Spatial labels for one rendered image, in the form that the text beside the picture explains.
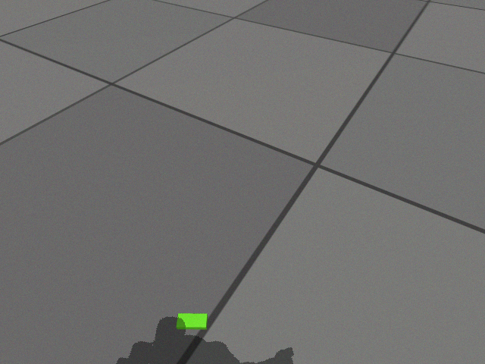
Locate small box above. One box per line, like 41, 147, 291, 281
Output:
177, 313, 208, 330

